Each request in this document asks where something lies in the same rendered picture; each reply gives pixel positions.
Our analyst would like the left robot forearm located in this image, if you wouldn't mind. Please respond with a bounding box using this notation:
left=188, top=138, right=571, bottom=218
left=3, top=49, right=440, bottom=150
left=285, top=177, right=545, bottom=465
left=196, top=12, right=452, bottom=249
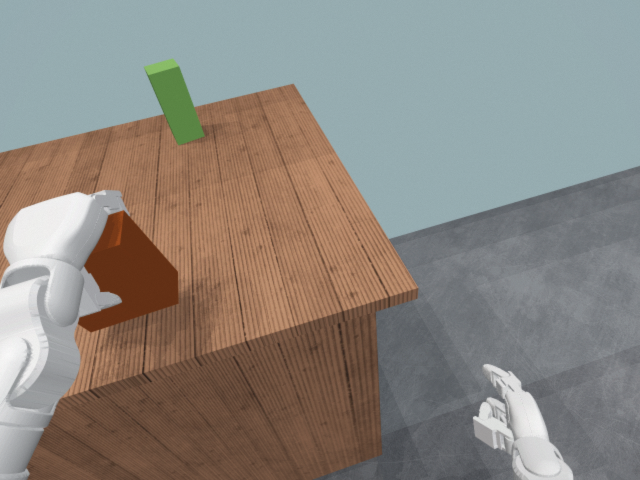
left=0, top=258, right=84, bottom=480

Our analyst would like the robot right hand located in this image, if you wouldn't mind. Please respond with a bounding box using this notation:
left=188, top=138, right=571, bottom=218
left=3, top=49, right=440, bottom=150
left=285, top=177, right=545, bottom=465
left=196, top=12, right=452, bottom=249
left=473, top=364, right=550, bottom=455

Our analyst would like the table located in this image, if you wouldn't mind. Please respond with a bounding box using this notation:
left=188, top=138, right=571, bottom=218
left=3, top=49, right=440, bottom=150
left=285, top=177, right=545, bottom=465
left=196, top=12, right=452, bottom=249
left=0, top=84, right=418, bottom=480

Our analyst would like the sponge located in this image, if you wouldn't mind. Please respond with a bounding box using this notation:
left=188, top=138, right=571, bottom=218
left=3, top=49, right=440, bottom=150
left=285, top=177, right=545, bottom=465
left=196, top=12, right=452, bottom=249
left=78, top=210, right=179, bottom=332

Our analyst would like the right robot forearm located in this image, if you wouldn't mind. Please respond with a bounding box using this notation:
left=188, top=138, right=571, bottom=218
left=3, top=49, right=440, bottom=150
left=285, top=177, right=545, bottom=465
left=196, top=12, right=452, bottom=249
left=511, top=436, right=573, bottom=480

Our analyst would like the robot left hand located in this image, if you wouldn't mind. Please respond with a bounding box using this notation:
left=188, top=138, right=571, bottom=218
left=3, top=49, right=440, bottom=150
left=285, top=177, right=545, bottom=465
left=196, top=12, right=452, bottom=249
left=3, top=190, right=130, bottom=318

